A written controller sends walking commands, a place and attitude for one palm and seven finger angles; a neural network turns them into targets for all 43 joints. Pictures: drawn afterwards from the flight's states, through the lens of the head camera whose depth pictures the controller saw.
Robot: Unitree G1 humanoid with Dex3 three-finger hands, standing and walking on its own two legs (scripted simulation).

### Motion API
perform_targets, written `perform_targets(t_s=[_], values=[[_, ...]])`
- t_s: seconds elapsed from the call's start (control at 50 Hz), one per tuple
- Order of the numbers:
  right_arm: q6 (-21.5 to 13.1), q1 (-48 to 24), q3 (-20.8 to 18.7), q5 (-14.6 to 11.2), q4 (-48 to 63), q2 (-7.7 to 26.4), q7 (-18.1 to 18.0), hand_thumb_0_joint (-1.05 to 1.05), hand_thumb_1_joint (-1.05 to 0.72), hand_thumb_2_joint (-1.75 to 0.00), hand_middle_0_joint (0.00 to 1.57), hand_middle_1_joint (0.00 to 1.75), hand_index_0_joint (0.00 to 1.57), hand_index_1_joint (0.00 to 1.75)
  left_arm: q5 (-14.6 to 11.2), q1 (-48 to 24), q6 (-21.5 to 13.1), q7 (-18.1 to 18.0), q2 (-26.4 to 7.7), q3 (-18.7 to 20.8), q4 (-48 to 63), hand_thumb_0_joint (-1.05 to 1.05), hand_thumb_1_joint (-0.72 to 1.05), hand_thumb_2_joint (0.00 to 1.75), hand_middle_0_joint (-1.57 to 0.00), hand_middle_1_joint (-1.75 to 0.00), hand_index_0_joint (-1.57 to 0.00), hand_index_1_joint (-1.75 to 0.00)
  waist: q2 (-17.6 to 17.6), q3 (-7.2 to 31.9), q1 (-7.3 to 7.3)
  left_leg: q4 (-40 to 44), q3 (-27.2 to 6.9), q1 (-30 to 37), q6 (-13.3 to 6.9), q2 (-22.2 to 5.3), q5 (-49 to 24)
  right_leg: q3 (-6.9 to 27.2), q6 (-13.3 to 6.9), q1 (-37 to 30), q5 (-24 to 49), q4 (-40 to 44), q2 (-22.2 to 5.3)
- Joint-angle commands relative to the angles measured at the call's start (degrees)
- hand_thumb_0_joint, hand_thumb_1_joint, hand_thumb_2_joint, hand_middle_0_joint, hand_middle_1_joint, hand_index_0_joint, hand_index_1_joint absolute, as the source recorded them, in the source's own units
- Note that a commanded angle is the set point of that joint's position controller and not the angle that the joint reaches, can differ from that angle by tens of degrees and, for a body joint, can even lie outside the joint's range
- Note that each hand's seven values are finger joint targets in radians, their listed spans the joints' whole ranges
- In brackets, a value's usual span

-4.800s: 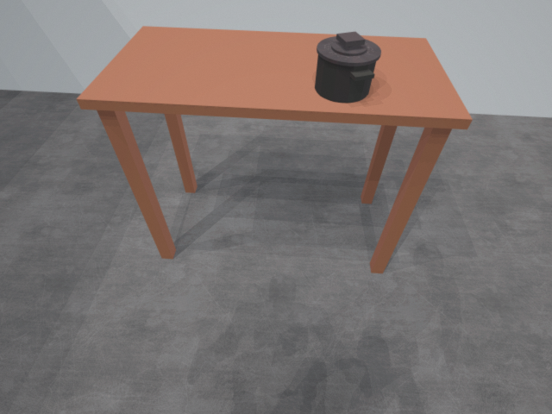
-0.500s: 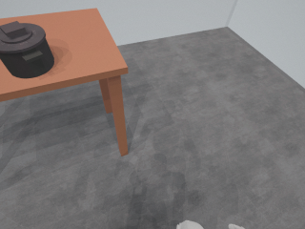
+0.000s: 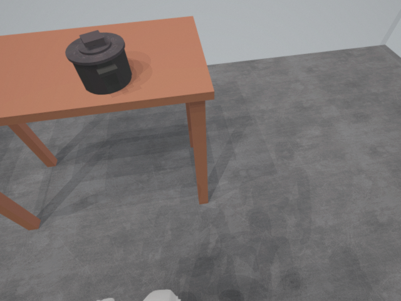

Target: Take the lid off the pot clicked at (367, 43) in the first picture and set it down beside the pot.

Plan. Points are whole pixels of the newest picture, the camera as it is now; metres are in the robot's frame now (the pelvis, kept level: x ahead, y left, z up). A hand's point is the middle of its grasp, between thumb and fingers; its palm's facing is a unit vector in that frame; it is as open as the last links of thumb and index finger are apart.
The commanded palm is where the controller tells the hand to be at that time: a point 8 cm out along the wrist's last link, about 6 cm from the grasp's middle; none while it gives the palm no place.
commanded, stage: turn to face it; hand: left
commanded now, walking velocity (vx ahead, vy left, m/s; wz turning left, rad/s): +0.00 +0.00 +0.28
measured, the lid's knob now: (92, 38) +0.72 +0.33 +0.15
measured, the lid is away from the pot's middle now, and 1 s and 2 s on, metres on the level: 0.00 0.00 0.00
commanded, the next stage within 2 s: take the last steps up to it in 0.16 s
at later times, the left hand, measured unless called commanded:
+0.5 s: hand out of the picture +0.05 +0.22 -0.16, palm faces +0.17 -0.95 -0.28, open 7.3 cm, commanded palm none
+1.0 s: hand out of the picture +0.02 +0.18 -0.18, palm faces +0.33 -0.93 -0.16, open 7.3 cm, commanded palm none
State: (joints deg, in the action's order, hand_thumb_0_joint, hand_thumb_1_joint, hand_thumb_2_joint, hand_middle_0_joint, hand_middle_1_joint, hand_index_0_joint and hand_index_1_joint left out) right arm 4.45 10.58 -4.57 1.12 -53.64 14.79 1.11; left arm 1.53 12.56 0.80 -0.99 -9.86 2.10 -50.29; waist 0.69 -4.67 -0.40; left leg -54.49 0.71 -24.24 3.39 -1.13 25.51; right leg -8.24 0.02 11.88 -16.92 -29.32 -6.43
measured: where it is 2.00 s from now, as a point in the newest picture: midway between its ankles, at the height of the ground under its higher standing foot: (187, 288)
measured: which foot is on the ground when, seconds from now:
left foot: up 0.00-0.10, down 0.12-0.48, up 0.50-0.96, down 0.98-1.00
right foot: down 0.00-0.12, up 0.14-0.46, down 0.48-0.98, up 1.00-1.00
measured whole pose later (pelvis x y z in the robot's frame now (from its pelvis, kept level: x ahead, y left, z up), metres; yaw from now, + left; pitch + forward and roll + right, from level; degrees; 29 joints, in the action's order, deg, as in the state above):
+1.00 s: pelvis +0.18 +0.07 -0.02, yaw +11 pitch +0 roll +0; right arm -2.4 7.3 -1.8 1.7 -57.0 9.4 0.9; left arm 1.1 29.9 -2.8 -1.2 -4.6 1.7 -66.3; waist 0.5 -3.7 3.4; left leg -33.4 6.5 -22.3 -2.5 -1.4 11.2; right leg -7.7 1.7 0.7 -28.0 -32.9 -5.5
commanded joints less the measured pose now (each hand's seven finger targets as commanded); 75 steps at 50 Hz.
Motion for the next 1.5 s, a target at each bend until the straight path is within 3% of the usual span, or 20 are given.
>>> perform_targets(t_s=[0.0,0.06,0.1,0.12,0.24,0.36,0.42,0.44,0.46,0.5,0.6,0.86,0.92,0.94,0.96,0.98,1.1,1.32,1.4,1.48], values=[[-2.3,-3.6,0.2,-0.8,5.4,1.6,0.0,0.00,-0.90,-0.90,0.20,0.30,0.20,0.30,0.4,3.6,-0.8,-0.9,-14.7,4.2,2.0,0.00,0.90,0.90,-0.20,-0.30,-0.20,-0.30,-13.6,5.7,2.62,11.6,3.4,2.5,-1.0,1.6,0.9,8.0,-8.0,-6.3,31.0,5.9,-12.5],[-3.3,1.4,0.2,-0.5,3.6,3.0,-0.5,0.00,-0.90,-0.90,0.20,0.30,0.20,0.30,-0.6,3.1,-0.4,-0.7,-14.1,4.1,0.9,0.00,0.90,0.90,-0.20,-0.30,-0.20,-0.30,-10.6,8.8,-0.08,30.7,3.9,14.0,-2.1,1.6,-13.3,4.2,-2.9,-5.0,30.2,-2.9,-9.8],[-3.9,6.5,-1.9,0.1,3.5,12.9,-0.8,0.00,-0.90,-0.90,0.20,0.30,0.20,0.30,-1.1,3.3,0.2,-0.1,-7.6,2.6,3.6,0.00,0.90,0.90,-0.20,-0.30,-0.20,-0.30,16.7,10.7,-2.66,34.3,-22.1,29.0,-12.5,-20.7,-47.6,-0.1,3.8,19.4,-15.6,-22.7,0.2],[-3.3,7.9,-1.7,-0.1,2.9,13.4,-1.1,0.00,-0.90,-0.90,0.20,0.30,0.20,0.30,-0.5,0.5,0.5,-0.4,-8.7,2.1,4.3,0.00,0.90,0.90,-0.20,-0.30,-0.20,-0.30,12.0,10.1,-3.70,33.4,-21.7,25.2,-16.6,-22.7,-49.7,4.7,2.8,19.8,-20.2,-29.7,0.2],[-4.2,0.9,0.7,-0.2,2.8,6.8,-2.6,0.00,-0.90,-0.90,0.20,0.30,0.20,0.30,-1.0,1.7,0.8,0.1,-8.1,2.2,-1.1,0.00,0.90,0.90,-0.20,-0.30,-0.20,-0.30,8.0,6.9,0.29,33.7,-8.4,20.6,-12.7,-11.6,-49.3,7.2,3.9,17.3,-6.7,-31.9,1.2],[-4.4,2.8,0.1,0.5,1.3,7.5,-2.0,0.00,-0.90,-0.90,0.20,0.30,0.20,0.30,-0.3,-0.4,0.0,1.5,-6.2,1.5,-0.2,0.00,0.90,0.90,-0.20,-0.30,-0.20,-0.30,8.3,2.0,-0.90,39.8,-14.4,13.0,-14.5,-11.6,-6.6,4.1,2.5,10.8,-8.7,-14.6,3.1],[-4.5,1.3,0.3,0.2,1.1,6.4,-1.8,0.00,-0.90,-0.90,0.20,0.30,0.20,0.30,0.0,7.5,-1.2,1.9,-5.9,1.6,-2.7,0.00,0.90,0.90,-0.20,-0.30,-0.20,-0.30,4.5,1.7,2.82,34.4,-12.9,3.3,-11.7,-8.1,6.0,2.1,2.1,-4.3,-1.9,-1.4,5.7],[-4.7,1.1,0.6,-0.2,1.2,3.9,-1.7,0.00,-0.90,-0.90,0.20,0.30,0.20,0.30,0.4,12.3,-2.0,1.5,-7.9,2.2,-4.2,0.00,0.90,0.90,-0.20,-0.30,-0.20,-0.30,-2.6,1.6,5.05,24.5,-9.4,-4.1,-9.0,-3.5,8.5,6.8,1.3,-12.7,-4.6,5.9,2.5],[-5.2,1.3,1.6,-0.8,2.9,-0.8,-1.4,0.00,-0.90,-0.90,0.20,0.30,0.20,0.30,1.0,17.2,-2.9,0.8,-13.4,3.4,-5.1,0.00,0.90,0.90,-0.20,-0.30,-0.20,-0.30,-20.7,1.7,6.87,5.4,-0.3,-15.6,-5.4,4.5,8.8,29.3,-4.0,-18.1,-17.6,17.3,-13.1],[-5.2,-3.5,0.5,0.4,4.2,2.9,-0.6,0.00,-0.90,-0.90,0.20,0.30,0.20,0.30,-0.2,17.5,-3.5,0.0,-14.2,3.7,-4.8,0.00,0.90,0.90,-0.20,-0.30,-0.20,-0.30,-13.5,-2.6,6.34,-10.6,-5.8,-18.6,-5.7,0.1,2.8,41.5,-9.8,-7.6,-27.8,25.4,-19.8],[-4.9,3.6,0.6,0.4,-1.2,-0.4,0.5,0.00,-0.90,-0.90,0.20,0.30,0.20,0.30,-0.3,11.4,-5.6,0.0,-5.5,1.4,-5.1,0.00,0.90,0.90,-0.20,-0.30,-0.20,-0.30,-7.6,-2.2,0.34,-8.6,-1.7,-12.4,-3.3,-2.9,-14.1,13.2,-6.0,-4.4,5.4,20.8,-9.2],[-6.3,-7.1,2.0,-0.3,0.4,-4.0,1.0,0.00,-0.90,-0.90,0.20,0.30,0.20,0.30,0.1,20.3,-5.5,-1.1,-5.3,1.2,-13.6,0.00,0.90,0.90,-0.20,-0.30,-0.20,-0.30,-10.6,-2.7,3.60,15.4,6.0,-6.1,-4.7,-0.9,-13.9,5.5,-6.4,-12.5,35.1,14.4,-9.6],[-7.2,4.9,1.5,0.1,-3.3,-2.0,-0.3,0.00,-0.90,-0.90,0.20,0.30,0.20,0.30,-0.2,17.4,-5.1,-1.2,-6.1,1.6,-13.4,0.00,0.90,0.90,-0.20,-0.30,-0.20,-0.30,-9.0,2.8,-2.18,25.5,7.2,11.9,-6.3,2.2,-17.0,2.4,-4.2,-9.1,41.8,-1.4,-7.6],[-7.5,12.5,0.8,0.5,-5.3,1.6,-1.0,0.00,-0.90,-0.90,0.20,0.30,0.20,0.30,-0.6,18.4,-4.9,-1.0,-4.9,1.3,-13.2,0.00,0.90,0.90,-0.20,-0.30,-0.20,-0.30,-4.3,8.5,-4.88,27.1,3.6,25.1,-7.4,-1.8,-22.6,1.5,-2.9,-2.7,31.3,-13.1,-5.3],[-7.7,17.1,-0.7,1.0,-6.1,8.2,-1.8,0.00,-0.90,-0.90,0.20,0.30,0.20,0.30,-1.4,22.2,-4.6,-0.7,-1.6,1.1,-12.8,0.00,0.90,0.90,-0.20,-0.30,-0.20,-0.30,9.9,15.5,-4.68,27.5,-16.5,38.7,-13.4,-17.7,-33.3,-1.0,-0.4,12.4,-1.1,-29.0,2.5],[-7.0,20.4,-0.8,-0.2,-5.8,10.9,-1.9,0.00,-0.90,-0.90,0.20,0.30,0.20,0.30,-0.9,19.9,-4.5,-0.9,-1.1,0.5,-10.2,0.00,0.90,0.90,-0.20,-0.30,-0.20,-0.30,11.2,15.8,-4.90,32.7,-24.6,35.5,-17.4,-23.9,-39.5,3.1,-1.0,16.3,-19.3,-41.4,5.1],[-8.7,5.0,1.8,-0.3,-2.8,-1.8,-2.5,0.00,-0.90,-0.90,0.20,0.30,0.20,0.30,0.0,15.1,-1.9,0.0,1.0,1.3,-10.5,0.00,0.90,0.90,-0.20,-0.30,-0.20,-0.30,6.0,1.4,2.71,42.9,-4.5,5.8,-13.0,-13.8,-24.5,6.9,0.3,14.4,-2.6,-39.5,-1.4],[-5.8,3.6,2.0,-0.5,-3.5,0.8,-3.3,0.00,-0.90,-0.90,0.20,0.30,0.20,0.30,-0.3,8.8,-0.5,-1.2,-4.1,0.6,-6.7,0.00,0.90,0.90,-0.20,-0.30,-0.20,-0.30,4.0,2.2,2.49,31.6,-1.2,10.9,-8.9,-11.1,-38.1,5.7,1.5,1.1,9.3,-0.6,1.9],[-3.4,8.4,1.3,-0.9,-3.6,-2.1,-2.9,0.00,-0.90,-0.90,0.20,0.30,0.20,0.30,-0.3,6.9,-1.6,-1.3,-11.6,2.0,-5.6,0.00,0.90,0.90,-0.20,-0.30,-0.20,-0.30,-14.6,7.4,0.37,14.9,4.2,7.0,-2.0,0.8,-2.1,22.7,-10.3,-2.2,46.0,5.2,-13.5],[-2.3,5.7,0.5,-1.0,-3.0,-1.0,-3.3,0.00,-0.90,-0.90,0.20,0.30,0.20,0.30,-0.2,2.9,-0.9,-2.2,-10.4,2.9,-3.8,0.00,0.90,0.90,-0.20,-0.30,-0.20,-0.30,-6.8,9.5,1.53,-7.5,-2.8,-0.1,-1.5,1.2,7.9,20.6,-15.6,-4.7,46.7,6.2,-14.3]])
